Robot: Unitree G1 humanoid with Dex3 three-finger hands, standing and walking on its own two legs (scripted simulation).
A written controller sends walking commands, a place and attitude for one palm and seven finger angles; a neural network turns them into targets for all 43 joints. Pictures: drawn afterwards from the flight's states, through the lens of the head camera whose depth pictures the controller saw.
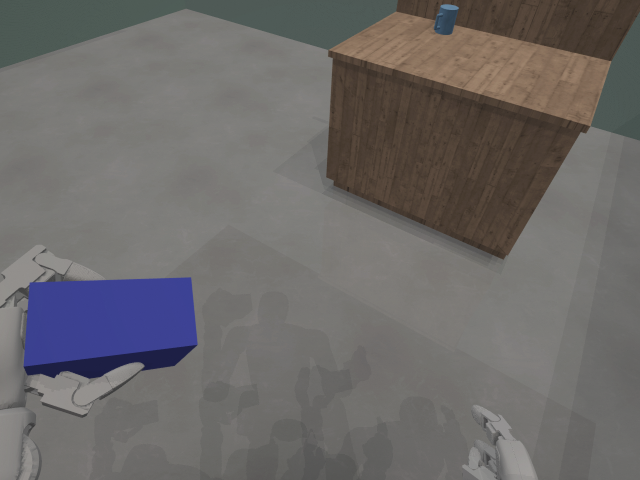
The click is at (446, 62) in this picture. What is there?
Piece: table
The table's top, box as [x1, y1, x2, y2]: [328, 12, 610, 132]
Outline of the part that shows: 328,50 328,56 582,132 586,132 590,125 610,61 456,25 454,25 451,34 441,35 436,33 433,29 434,20 399,12 394,12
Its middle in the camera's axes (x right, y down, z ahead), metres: +0.56 -0.67 +1.45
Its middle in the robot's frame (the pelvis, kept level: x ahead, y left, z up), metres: +1.56 -0.47 -0.09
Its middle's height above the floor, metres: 0.68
